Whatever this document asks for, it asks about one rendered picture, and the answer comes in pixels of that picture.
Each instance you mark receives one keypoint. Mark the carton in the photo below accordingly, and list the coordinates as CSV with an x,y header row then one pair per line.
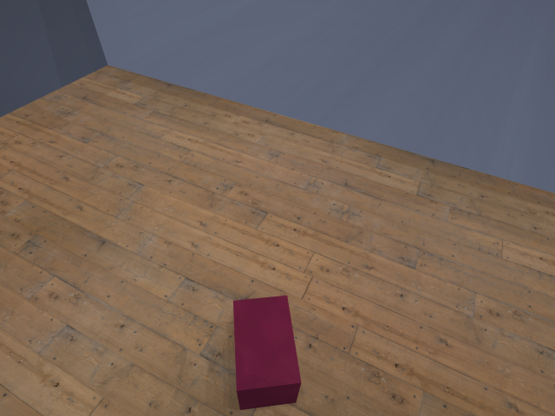
x,y
267,372

